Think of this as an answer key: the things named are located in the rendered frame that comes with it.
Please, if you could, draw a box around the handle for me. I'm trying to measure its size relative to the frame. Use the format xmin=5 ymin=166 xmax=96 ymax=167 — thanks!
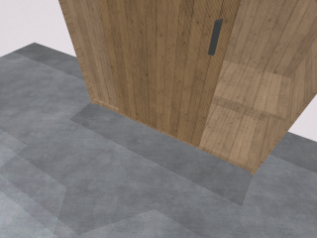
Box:
xmin=208 ymin=18 xmax=223 ymax=56

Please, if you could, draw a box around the wardrobe door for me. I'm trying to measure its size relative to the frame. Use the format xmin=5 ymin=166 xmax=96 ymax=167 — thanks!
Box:
xmin=66 ymin=0 xmax=119 ymax=108
xmin=98 ymin=0 xmax=241 ymax=147

